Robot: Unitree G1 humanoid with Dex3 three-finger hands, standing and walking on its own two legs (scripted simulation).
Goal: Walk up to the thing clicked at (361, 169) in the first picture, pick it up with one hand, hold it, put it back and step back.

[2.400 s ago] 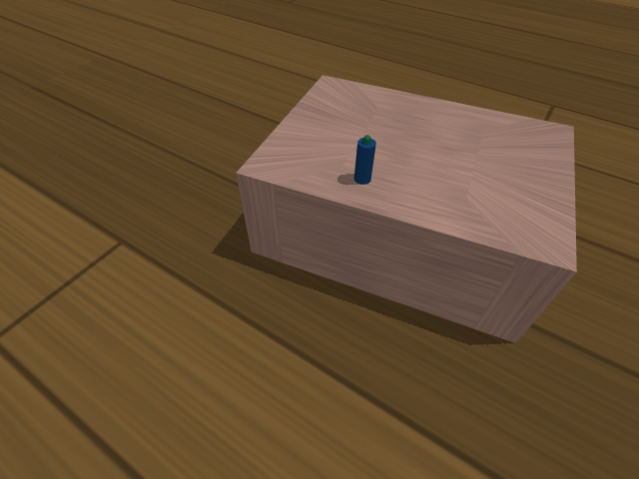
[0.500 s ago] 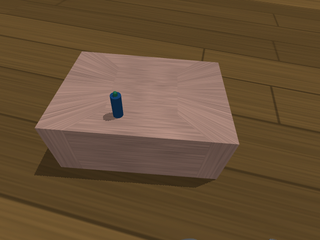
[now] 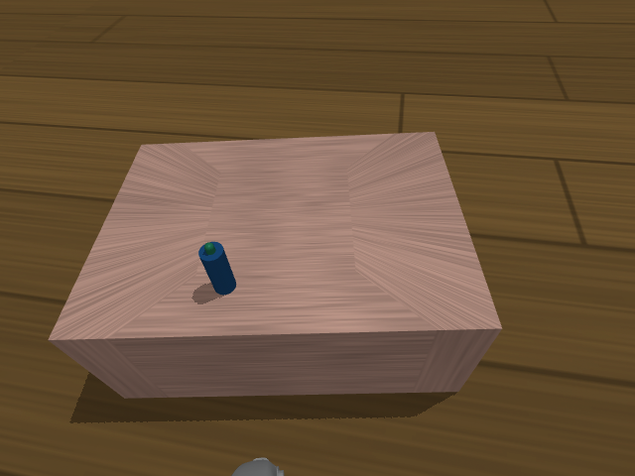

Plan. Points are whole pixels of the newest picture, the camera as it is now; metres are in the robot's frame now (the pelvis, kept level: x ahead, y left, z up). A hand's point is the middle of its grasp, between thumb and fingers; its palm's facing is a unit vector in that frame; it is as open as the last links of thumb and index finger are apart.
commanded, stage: walk up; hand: left
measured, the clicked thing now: (217, 266) +0.62 +0.25 -0.26
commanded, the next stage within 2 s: stand in 1.62 s
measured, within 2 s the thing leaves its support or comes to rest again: neither
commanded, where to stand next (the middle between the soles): +0.17 +0.04 m, yaw +0 degrees
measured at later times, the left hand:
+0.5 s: hand (113, 474) +0.17 +0.32 -0.16, palm faces -0.07 -0.92 -0.40, open 7.4 cm
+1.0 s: hand (143, 420) +0.24 +0.28 -0.13, palm faces -0.05 -0.95 -0.32, open 7.4 cm
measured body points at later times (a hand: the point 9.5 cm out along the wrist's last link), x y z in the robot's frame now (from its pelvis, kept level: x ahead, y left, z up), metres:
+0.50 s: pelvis +0.10 +0.05 -0.01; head +0.13 +0.05 +0.44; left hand +0.18 +0.37 -0.13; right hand +0.17 -0.27 -0.12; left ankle +0.14 +0.16 -0.73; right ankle +0.14 -0.08 -0.73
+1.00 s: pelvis +0.12 +0.04 +0.02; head +0.13 +0.04 +0.47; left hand +0.24 +0.33 -0.11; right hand +0.20 -0.27 -0.11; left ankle +0.14 +0.16 -0.73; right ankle +0.14 -0.08 -0.73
